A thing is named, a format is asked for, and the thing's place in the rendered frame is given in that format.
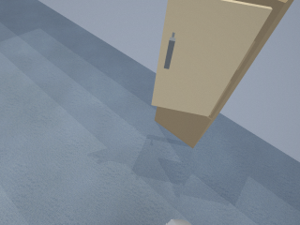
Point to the handle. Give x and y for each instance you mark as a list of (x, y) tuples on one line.
[(169, 53)]

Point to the cupboard door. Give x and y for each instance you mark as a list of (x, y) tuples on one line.
[(211, 39)]

